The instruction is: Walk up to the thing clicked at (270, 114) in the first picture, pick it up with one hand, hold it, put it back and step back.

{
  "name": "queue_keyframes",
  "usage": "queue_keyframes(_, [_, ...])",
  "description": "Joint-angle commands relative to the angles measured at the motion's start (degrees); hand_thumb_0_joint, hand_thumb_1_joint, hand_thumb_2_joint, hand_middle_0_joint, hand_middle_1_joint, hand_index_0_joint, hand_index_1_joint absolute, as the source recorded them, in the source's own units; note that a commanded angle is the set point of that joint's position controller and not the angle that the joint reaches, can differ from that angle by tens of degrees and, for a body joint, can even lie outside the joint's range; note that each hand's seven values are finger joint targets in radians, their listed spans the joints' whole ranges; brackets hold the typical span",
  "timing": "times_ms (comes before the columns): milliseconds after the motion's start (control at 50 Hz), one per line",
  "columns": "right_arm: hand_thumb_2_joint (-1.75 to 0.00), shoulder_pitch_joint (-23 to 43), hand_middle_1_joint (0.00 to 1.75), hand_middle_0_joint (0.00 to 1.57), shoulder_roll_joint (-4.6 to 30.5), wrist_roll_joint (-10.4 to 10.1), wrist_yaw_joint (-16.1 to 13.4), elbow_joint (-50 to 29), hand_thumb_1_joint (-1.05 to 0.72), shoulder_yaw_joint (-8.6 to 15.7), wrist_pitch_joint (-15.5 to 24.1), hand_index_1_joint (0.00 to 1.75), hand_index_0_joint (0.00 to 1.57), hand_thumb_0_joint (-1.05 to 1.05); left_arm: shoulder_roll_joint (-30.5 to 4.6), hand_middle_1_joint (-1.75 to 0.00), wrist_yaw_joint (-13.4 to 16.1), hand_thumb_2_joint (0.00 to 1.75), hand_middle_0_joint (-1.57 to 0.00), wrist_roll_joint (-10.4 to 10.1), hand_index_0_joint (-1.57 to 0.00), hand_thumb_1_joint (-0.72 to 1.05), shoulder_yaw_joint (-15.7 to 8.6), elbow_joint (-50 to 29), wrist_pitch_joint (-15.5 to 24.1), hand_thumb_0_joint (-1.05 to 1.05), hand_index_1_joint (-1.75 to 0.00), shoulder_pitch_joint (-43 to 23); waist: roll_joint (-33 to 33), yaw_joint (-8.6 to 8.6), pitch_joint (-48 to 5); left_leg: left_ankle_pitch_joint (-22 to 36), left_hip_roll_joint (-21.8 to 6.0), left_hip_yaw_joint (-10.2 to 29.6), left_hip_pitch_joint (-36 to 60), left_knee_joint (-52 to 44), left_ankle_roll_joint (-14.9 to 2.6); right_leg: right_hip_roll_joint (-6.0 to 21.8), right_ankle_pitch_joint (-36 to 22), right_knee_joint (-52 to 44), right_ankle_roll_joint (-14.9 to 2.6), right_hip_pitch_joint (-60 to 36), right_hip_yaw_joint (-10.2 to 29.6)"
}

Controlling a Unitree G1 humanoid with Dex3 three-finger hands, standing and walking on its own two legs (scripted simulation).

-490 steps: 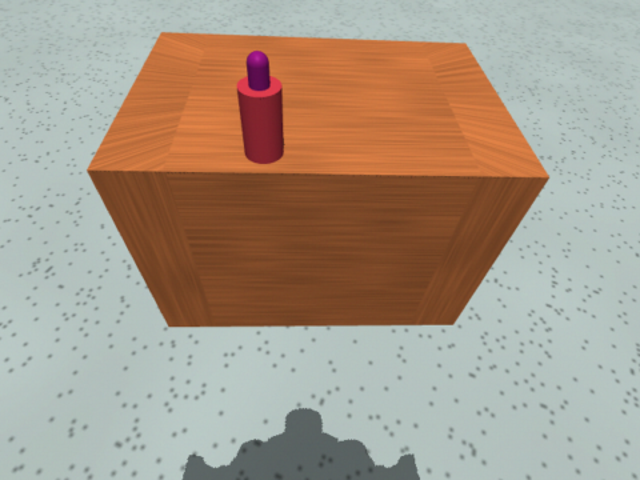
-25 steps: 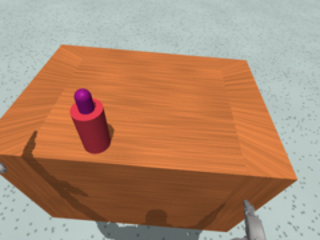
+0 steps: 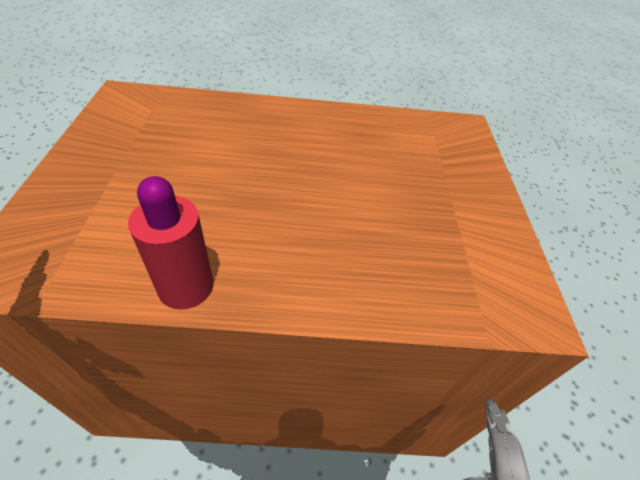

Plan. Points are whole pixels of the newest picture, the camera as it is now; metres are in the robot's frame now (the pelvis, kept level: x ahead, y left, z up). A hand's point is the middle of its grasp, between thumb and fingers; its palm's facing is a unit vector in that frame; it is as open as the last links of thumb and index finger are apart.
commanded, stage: go down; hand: left
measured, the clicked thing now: (171, 241) +0.42 +0.20 +0.04
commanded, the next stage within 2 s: approach in 1.24 s
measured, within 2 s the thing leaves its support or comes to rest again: neither
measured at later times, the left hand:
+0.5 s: hand out of the picture +0.34 +0.39 +0.13, palm faces +0.21 -0.98 +0.00, open 17.7 cm
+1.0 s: hand out of the picture +0.34 +0.39 +0.13, palm faces +0.22 -0.98 +0.00, open 17.5 cm
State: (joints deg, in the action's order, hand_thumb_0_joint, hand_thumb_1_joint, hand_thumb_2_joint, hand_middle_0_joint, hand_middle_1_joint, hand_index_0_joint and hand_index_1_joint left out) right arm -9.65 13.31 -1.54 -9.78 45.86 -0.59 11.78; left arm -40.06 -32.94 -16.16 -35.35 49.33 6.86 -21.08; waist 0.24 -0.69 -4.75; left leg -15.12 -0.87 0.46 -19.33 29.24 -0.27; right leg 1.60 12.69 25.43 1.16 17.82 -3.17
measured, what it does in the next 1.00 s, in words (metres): stands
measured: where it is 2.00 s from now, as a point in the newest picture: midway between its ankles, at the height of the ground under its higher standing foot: outside the picture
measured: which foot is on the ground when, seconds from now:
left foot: down 0.00-1.00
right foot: down 0.00-1.00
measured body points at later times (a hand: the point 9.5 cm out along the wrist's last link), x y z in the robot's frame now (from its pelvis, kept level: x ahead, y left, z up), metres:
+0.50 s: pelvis +0.00 +0.00 +0.00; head +0.03 +0.02 +0.44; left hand +0.32 +0.44 +0.13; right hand +0.16 -0.26 -0.09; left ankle -0.01 +0.11 -0.74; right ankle +0.00 -0.14 -0.74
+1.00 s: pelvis +0.00 +0.01 -0.01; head +0.03 +0.02 +0.44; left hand +0.32 +0.44 +0.13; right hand +0.16 -0.26 -0.09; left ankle -0.01 +0.11 -0.74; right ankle +0.00 -0.14 -0.74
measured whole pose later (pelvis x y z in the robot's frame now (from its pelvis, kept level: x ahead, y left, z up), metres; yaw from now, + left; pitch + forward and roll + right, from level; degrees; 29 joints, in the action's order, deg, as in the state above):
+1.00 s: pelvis +0.00 +0.01 -0.01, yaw +0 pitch +9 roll -2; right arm -10.4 13.5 -1.3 -9.6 42.8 -0.8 11.8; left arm -44.7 -34.5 -14.3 -36.8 56.1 7.3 -25.4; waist 0.0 -2.0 -7.1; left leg -18.0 -1.1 0.4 -25.5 34.9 -0.7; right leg 1.5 14.7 29.7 1.6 23.5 -2.9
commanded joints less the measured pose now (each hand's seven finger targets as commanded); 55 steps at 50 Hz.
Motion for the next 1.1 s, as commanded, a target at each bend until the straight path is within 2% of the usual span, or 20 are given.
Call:
queue_keyframes(0, [-0.06, 6.11, 0.05, 0.05, 8.95, 0.28, -1.12, -6.93, 0.52, 2.83, 2.95, 0.05, 0.05, 0.00, -21.97, -0.04, -0.66, 0.06, -0.05, -0.98, -0.05, -0.61, -3.26, -10.81, 3.84, 0.00, -0.04, -19.07, -7.14, -0.80, -13.28, 16.87, 1.07, 0.89, 9.09, -2.82, -0.37, -1.35, -11.81, -1.63, -2.12, -1.94, -0.04])
queue_keyframes(60, [-0.06, 6.45, 0.05, 0.05, 9.42, 0.32, -1.30, -6.62, 0.53, 2.94, 3.11, 0.05, 0.05, 0.00, -23.71, -0.04, -1.05, 0.06, -0.05, -1.08, -0.05, -0.61, -3.99, -10.84, 4.12, 0.00, -0.04, -20.73, -7.00, -0.41, -13.80, 16.05, 1.18, 1.00, 8.53, -2.66, -0.43, -1.30, -11.41, -1.49, -2.09, -2.00, -0.17])
queue_keyframes(100, [-0.06, 6.56, 0.05, 0.05, 9.58, 0.29, -1.31, -6.80, 0.53, 3.14, 3.11, 0.05, 0.05, 0.00, -22.88, -0.04, -1.70, 0.06, -0.06, -1.18, -0.06, -0.61, -2.78, -9.91, 4.18, 0.00, -0.05, -21.24, -7.78, -0.98, -13.29, 14.82, 1.12, 1.03, 8.96, -2.56, -0.35, -1.34, -10.21, -1.55, -2.10, -0.28, -0.11])
queue_keyframes(120, [-0.05, 5.48, 0.05, 0.05, 10.37, 0.60, -1.37, -6.56, 0.53, 3.45, 3.13, 0.05, 0.05, 0.00, -25.30, -0.03, -1.55, 0.05, -0.05, -0.80, -0.06, -0.60, -4.26, -10.29, 4.42, 0.00, -0.04, -22.01, -8.85, -1.11, -14.68, 16.02, 0.91, 1.32, 9.80, -2.38, -0.01, -1.50, -10.61, -1.13, -2.25, -0.28, -0.36])
queue_keyframes(220, [-0.05, 2.83, 0.05, 0.05, 8.27, 0.64, -0.94, -5.11, 0.53, 2.16, 2.84, 0.05, 0.05, 0.00, -26.21, -0.04, -1.62, 0.05, -0.05, -1.02, -0.06, -0.58, -5.46, -9.54, 4.61, 0.00, -0.04, -21.10, -9.68, -0.45, -14.73, 18.05, 0.95, 1.22, 8.72, -1.41, 0.03, -1.49, -11.91, -0.65, -2.26, -0.74, -0.37])
queue_keyframes(360, [-0.05, 7.39, 0.05, 0.05, 8.97, 0.73, -0.82, -7.31, 0.53, 2.11, 3.27, 0.05, 0.05, 0.00, -25.65, -0.04, -2.64, 0.05, -0.06, -0.47, -0.06, -0.59, -4.19, -4.84, 4.46, 0.00, -0.04, -22.20, -8.42, -0.69, -15.12, 19.94, 0.65, 1.63, 7.28, -0.34, -0.07, -1.50, -12.57, 0.45, -2.38, 0.63, -0.22])
queue_keyframes(400, [-0.05, 8.36, 0.05, 0.05, 9.63, 0.73, -1.15, -8.35, 0.53, 2.65, 3.45, 0.05, 0.05, 0.00, -28.60, -0.04, -2.25, 0.05, -0.06, -0.23, -0.06, -0.59, -5.36, -7.20, 5.09, 0.00, -0.04, -25.26, -9.54, -0.69, -15.30, 17.00, 1.01, 1.31, 7.07, -0.27, -0.14, -1.34, -10.94, 0.20, -2.27, 0.84, -0.10])
queue_keyframes(480, [-0.06, 6.56, 0.05, 0.05, 9.22, 0.74, -1.01, -8.74, 0.53, 2.15, 3.28, 0.05, 0.05, 0.00, -26.21, -0.04, -1.89, 0.05, -0.06, 0.01, -0.06, -0.59, -3.78, -3.38, 5.24, 0.00, -0.04, -24.85, -8.40, -1.66, -15.52, 14.77, 0.54, 1.93, 7.24, -0.15, 0.00, -1.74, -8.62, 0.64, -2.38, 2.67, -0.46])
queue_keyframes(500, [-0.05, 5.57, 0.05, 0.05, 10.64, 0.78, -1.22, -7.93, 0.53, 3.63, 3.31, 0.05, 0.05, 0.00, -28.23, -0.04, -1.69, 0.04, -0.06, -0.03, -0.06, -0.56, -5.02, -4.19, 5.45, 0.00, -0.04, -25.32, -8.66, -1.48, -15.55, 14.85, 0.64, 1.82, 6.72, 0.21, -0.03, -1.73, -8.85, 0.89, -2.32, 2.81, -0.33])
queue_keyframes(540, [-0.05, 3.93, 0.05, 0.05, 9.69, 0.92, -0.92, -9.27, 0.53, 2.41, 3.43, 0.05, 0.05, 0.00, -26.72, -0.04, -2.02, 0.04, -0.06, 0.15, -0.06, -0.58, -3.92, -1.70, 5.24, 0.00, -0.04, -23.71, -8.05, -2.00, -16.48, 16.50, 0.67, 1.64, 7.00, 0.92, -0.12, -1.68, -10.11, 1.13, -2.17, 2.39, -0.37])
queue_keyframes(560, [-0.05, 3.44, 0.05, 0.05, 9.36, 0.96, -0.84, -8.14, 0.53, 2.18, 3.32, 0.05, 0.05, 0.00, -29.63, -0.04, -1.81, 0.05, -0.06, 0.30, -0.06, -0.58, -5.15, -5.27, 5.60, 0.00, -0.04, -25.90, -10.04, -1.18, -17.67, 17.78, 0.92, 1.47, 7.24, 1.54, -0.17, -1.51, -11.38, 1.49, -2.20, 2.14, -0.10])
queue_keyframes(580, [-0.06, 2.49, 0.05, 0.05, 9.45, 0.92, -0.83, -8.77, 0.53, 2.63, 3.38, 0.05, 0.05, 0.00, -29.34, -0.04, -1.98, 0.05, -0.06, 0.60, -0.06, -0.56, -4.88, -4.16, 5.56, 0.00, -0.04, -25.81, -10.15, -2.07, -18.28, 17.54, 0.86, 1.42, 7.70, 1.64, -0.11, -1.51, -11.00, 1.52, -2.18, 2.58, -0.11])
queue_keyframes(660, [-0.05, 4.33, 0.05, 0.05, 9.13, 0.90, -0.51, -9.46, 0.53, 2.10, 3.56, 0.05, 0.05, 0.00, -27.34, -0.04, -1.83, 0.06, -0.05, 0.67, -0.05, -0.54, -4.14, -1.50, 4.92, 0.00, -0.04, -23.59, -9.77, -1.22, -16.11, 16.72, 0.53, 1.76, 5.89, 1.44, 0.22, -1.77, -9.40, 1.84, -2.40, 3.64, -0.40])
queue_keyframes(760, [-0.05, 5.22, 0.05, 0.05, 11.00, 0.75, -0.77, -10.94, 0.53, 3.50, 3.36, 0.05, 0.05, 0.00, -29.79, -0.03, -1.35, 0.05, -0.05, 0.40, -0.06, -0.52, -5.87, -6.26, 4.63, 0.00, -0.03, -24.74, -10.68, -0.50, -18.80, 18.73, 0.39, 1.83, 6.90, 1.86, 0.31, -1.86, -10.75, 2.19, -2.52, 2.35, -0.48])
queue_keyframes(800, [-0.05, 4.46, 0.05, 0.05, 8.35, 0.60, -0.42, -9.60, 0.53, 1.67, 3.12, 0.05, 0.05, 0.00, -26.89, -0.04, -1.47, 0.06, -0.05, 0.36, -0.05, -0.53, -4.16, -5.12, 4.01, 0.00, -0.04, -23.97, -9.84, -0.39, -18.11, 18.85, 0.50, 1.84, 6.31, 1.84, 0.13, -1.76, -10.83, 2.17, -2.52, 2.38, -0.40])
queue_keyframes(860, [-0.05, 4.28, 0.05, 0.05, 9.88, 0.49, -0.85, -10.19, 0.52, 2.86, 3.00, 0.05, 0.05, 0.00, -28.67, -0.04, -1.22, 0.04, -0.06, 0.43, -0.06, -0.55, -5.79, -4.52, 3.65, 0.00, -0.04, -21.30, -8.99, 0.09, -18.08, 19.16, 0.69, 1.70, 5.82, 1.93, 0.00, -1.73, -11.36, 2.36, -2.47, 1.41, -0.42])
queue_keyframes(920, [-0.05, 4.27, 0.05, 0.05, 10.82, 0.55, -0.75, -11.75, 0.53, 3.70, 3.00, 0.05, 0.05, 0.00, -26.22, -0.04, -1.69, 0.05, -0.05, 0.23, -0.06, -0.53, -4.65, -3.08, 3.70, 0.00, -0.04, -19.26, -6.95, -0.60, -15.90, 18.04, 0.51, 1.70, 4.98, 1.51, 0.05, -1.92, -10.29, 2.38, -2.53, 2.49, -0.52])
queue_keyframes(980, [-0.05, 2.56, 0.05, 0.05, 9.35, 0.32, -0.60, -11.25, 0.53, 2.74, 2.96, 0.05, 0.05, 0.00, -27.39, -0.04, -2.08, 0.05, -0.05, -0.45, -0.05, -0.50, -6.20, -5.93, 4.58, 0.00, -0.03, -20.55, -7.91, -0.01, -15.69, 17.98, 0.34, 1.86, 4.99, 1.36, 0.32, -2.05, -9.52, 2.46, -2.55, 2.56, -0.72])
queue_keyframes(1020, [-0.05, 2.99, 0.05, 0.05, 9.40, 0.47, -0.62, -11.93, 0.53, 3.10, 3.13, 0.05, 0.05, 0.00, -27.32, -0.04, -2.18, 0.04, -0.05, -0.28, -0.06, -0.53, -5.35, -10.31, 4.90, 0.00, -0.04, -23.82, -10.14, -0.91, -17.59, 18.06, 0.55, 1.54, 7.49, 1.51, 0.21, -1.78, -10.14, 2.36, -2.50, 2.81, -0.40])
queue_keyframes(1080, [-0.05, 3.18, 0.05, 0.05, 8.60, 0.50, -0.62, -10.55, 0.53, 1.86, 3.31, 0.05, 0.05, 0.00, -23.34, -0.04, -2.94, 0.05, -0.04, -0.80, -0.05, -0.52, -3.34, -5.69, 3.83, 0.00, -0.04, -20.41, -9.35, -1.24, -15.28, 17.70, 0.56, 1.50, 6.63, 1.62, 0.15, -1.77, -9.75, 2.24, -2.36, 3.63, -0.37])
